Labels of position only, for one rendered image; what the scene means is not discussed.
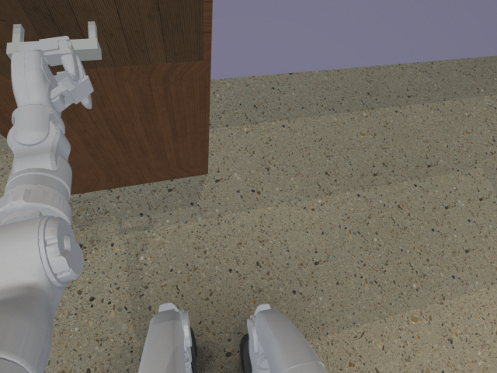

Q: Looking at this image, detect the handle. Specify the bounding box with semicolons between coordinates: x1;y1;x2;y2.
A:
6;21;102;61

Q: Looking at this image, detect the robot left forearm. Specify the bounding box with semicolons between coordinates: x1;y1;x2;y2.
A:
0;104;72;226

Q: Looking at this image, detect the robot right thigh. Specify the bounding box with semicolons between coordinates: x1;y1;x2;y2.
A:
247;309;328;373

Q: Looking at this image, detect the robot left upper arm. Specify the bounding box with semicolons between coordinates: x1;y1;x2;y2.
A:
0;215;84;373

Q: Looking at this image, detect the robot left hand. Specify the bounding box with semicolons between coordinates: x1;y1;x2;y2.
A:
11;36;94;117

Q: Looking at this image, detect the drawer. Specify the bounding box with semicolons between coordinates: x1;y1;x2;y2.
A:
0;0;203;75

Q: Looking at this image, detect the cabinet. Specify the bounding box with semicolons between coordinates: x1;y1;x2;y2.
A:
0;0;213;195

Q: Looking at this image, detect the robot right shin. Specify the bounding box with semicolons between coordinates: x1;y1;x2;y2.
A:
248;304;271;373

